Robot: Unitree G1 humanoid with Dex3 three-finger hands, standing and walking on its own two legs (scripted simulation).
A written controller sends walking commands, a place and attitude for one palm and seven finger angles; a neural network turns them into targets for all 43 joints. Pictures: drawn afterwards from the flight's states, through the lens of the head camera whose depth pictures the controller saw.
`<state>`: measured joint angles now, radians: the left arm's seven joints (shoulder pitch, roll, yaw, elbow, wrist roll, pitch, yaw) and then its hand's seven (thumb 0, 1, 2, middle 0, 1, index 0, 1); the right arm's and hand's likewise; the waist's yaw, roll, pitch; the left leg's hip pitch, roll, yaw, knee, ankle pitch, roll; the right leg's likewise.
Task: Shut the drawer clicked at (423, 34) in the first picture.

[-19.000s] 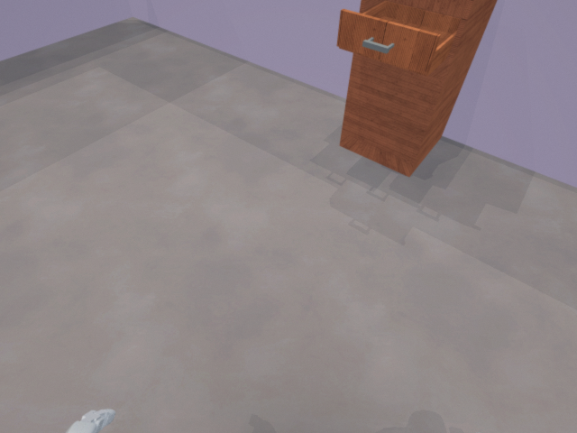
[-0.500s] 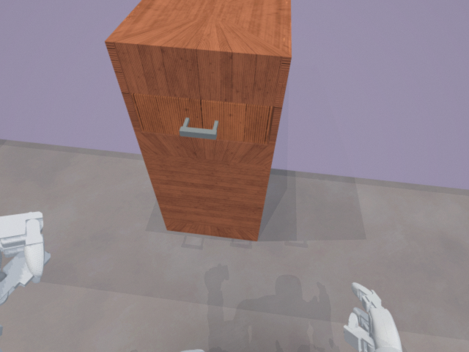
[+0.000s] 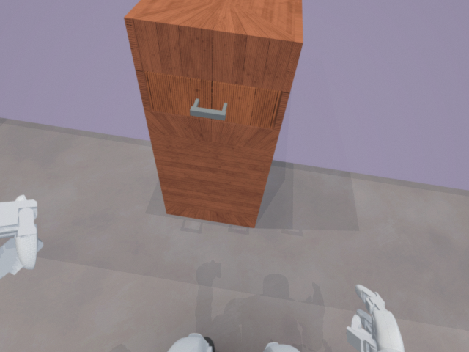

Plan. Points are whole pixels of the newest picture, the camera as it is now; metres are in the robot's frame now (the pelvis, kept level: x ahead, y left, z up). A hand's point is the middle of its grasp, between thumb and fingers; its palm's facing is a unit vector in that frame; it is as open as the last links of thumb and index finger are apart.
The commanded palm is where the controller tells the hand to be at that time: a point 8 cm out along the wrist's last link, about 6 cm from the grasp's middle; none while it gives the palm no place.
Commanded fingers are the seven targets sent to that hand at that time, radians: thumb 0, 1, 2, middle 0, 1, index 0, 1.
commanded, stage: step back with the hand held close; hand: left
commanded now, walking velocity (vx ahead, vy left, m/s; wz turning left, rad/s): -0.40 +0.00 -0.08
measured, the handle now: (209, 108) +0.74 +0.09 -0.05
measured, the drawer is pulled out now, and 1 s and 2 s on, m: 0.00 0.00 0.00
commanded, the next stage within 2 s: stop stepping back and stand still in 0.18 s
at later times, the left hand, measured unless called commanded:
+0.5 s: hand out of the picture +0.10 +0.23 +0.18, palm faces +0.21 -0.84 -0.51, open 3.2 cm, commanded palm +0.05 +0.27 +0.19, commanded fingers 0.00 0.90 0.90 -1.40 -1.60 -1.40 -1.60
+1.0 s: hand out of the picture +0.04 +0.25 +0.19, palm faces +0.37 -0.84 -0.38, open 3.2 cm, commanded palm -0.01 +0.29 +0.19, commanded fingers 0.00 0.90 0.90 -1.40 -1.60 -1.40 -1.60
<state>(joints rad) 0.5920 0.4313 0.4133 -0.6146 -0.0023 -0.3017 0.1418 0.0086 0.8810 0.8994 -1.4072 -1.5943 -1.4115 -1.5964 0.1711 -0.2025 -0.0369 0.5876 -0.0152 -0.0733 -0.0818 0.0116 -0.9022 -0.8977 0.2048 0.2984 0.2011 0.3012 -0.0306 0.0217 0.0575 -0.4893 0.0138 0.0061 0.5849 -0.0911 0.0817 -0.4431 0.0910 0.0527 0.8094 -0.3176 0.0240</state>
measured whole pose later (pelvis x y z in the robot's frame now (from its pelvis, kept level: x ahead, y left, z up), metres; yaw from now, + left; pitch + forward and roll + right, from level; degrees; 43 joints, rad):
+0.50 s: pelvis -0.11 +0.00 +0.00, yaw -5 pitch +0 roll -3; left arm 0.72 0.50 0.46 -0.66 -0.08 -0.23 0.10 0.01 0.88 0.90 -1.40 -1.59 -1.41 -1.60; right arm 0.25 -0.19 -0.01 0.62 -0.01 -0.06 -0.06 0.01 -0.90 -0.90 0.21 0.30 0.20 0.30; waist -0.05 -0.02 -0.01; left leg -0.59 0.00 -0.03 0.73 -0.20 -0.03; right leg -0.18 0.01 0.01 0.55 -0.38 -0.03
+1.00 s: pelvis -0.17 +0.02 +0.01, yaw -6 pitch -1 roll +0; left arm 0.58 0.36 0.37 -0.54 -0.03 -0.20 0.17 0.01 0.88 0.90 -1.41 -1.59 -1.41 -1.60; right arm 0.27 -0.21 0.01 0.65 -0.01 -0.10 -0.10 0.01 -0.90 -0.90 0.21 0.30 0.20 0.30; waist 0.01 -0.03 -0.06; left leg -0.33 0.05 0.07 0.62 -0.35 0.03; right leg -0.26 -0.04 -0.11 0.54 -0.26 -0.04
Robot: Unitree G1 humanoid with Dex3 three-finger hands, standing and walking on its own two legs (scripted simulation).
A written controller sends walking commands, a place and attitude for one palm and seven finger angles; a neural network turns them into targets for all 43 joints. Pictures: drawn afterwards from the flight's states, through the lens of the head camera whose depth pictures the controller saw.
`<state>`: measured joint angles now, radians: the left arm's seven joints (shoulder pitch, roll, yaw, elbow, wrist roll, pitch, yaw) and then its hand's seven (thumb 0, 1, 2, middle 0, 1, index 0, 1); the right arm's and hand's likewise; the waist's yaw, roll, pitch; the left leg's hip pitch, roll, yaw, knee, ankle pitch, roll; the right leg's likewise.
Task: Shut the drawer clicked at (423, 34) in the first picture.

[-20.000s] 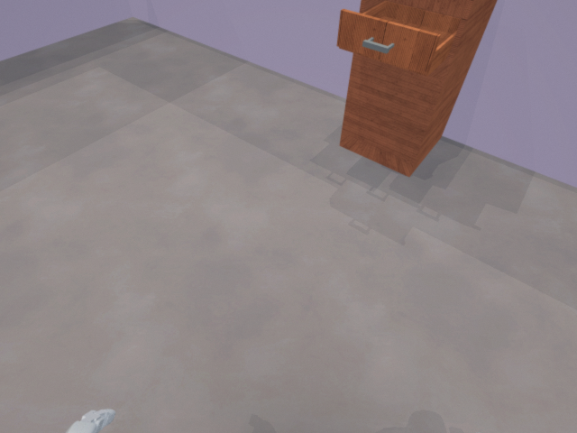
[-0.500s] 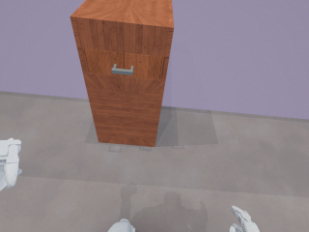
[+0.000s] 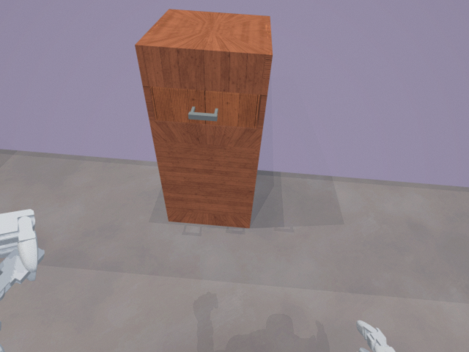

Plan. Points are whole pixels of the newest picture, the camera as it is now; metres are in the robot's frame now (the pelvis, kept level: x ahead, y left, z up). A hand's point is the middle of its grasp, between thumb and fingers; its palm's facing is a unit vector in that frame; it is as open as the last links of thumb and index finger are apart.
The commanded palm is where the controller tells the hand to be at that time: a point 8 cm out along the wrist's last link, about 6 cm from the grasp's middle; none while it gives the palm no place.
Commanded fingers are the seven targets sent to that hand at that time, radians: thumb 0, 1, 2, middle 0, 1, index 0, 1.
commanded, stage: stop stepping back and stand still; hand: left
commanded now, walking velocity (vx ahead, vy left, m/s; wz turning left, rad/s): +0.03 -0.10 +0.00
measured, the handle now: (203, 113) +0.90 +0.17 -0.06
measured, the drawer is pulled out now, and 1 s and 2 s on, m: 0.00 0.00 0.00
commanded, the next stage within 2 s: let the arm hang, fingers relaxed in 0.66 s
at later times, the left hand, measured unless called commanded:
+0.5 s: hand (51, 252) +0.19 +0.25 +0.16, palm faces +0.40 -0.79 -0.47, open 3.2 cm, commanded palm +0.13 +0.29 +0.18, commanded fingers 0.00 0.90 0.90 -1.40 -1.60 -1.40 -1.60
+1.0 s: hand out of the picture +0.10 +0.23 -0.14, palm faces +0.03 -0.96 -0.27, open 3.0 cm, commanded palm none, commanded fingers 0.00 0.90 0.90 -0.88 -1.04 -0.88 -1.04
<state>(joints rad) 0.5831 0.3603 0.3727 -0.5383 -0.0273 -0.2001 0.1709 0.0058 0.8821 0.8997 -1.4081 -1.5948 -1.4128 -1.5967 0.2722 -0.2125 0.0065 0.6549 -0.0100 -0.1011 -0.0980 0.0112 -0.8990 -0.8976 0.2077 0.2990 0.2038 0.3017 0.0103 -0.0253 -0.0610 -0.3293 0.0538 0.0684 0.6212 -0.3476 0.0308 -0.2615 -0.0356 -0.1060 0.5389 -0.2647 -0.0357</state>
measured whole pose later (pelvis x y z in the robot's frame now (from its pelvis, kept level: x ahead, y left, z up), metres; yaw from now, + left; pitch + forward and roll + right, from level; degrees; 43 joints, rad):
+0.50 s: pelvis +0.01 +0.00 +0.00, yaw +2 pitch -1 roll +0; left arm 0.62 0.36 0.36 -0.54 -0.02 -0.21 0.15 0.01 0.88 0.90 -1.41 -1.59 -1.41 -1.60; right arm 0.20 -0.20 0.00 0.64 0.00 -0.11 -0.08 0.01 -0.90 -0.90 0.20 0.30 0.20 0.30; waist 0.00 0.00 0.04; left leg -0.25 0.03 0.05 0.50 -0.24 0.00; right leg -0.22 0.01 -0.07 0.51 -0.27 -0.03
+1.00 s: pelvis +0.00 +0.02 +0.00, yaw +3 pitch -1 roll +0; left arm 0.25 0.23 0.02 0.73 0.03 0.06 0.01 0.01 0.90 0.90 -1.20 -1.40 -1.20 -1.40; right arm 0.16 -0.26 0.00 0.85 -0.02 0.01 0.00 0.01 -0.91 -0.90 0.20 0.30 0.20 0.30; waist -0.02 0.02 0.03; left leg -0.30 -0.01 0.05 0.56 -0.25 0.04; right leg -0.27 -0.03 -0.07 0.57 -0.28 0.00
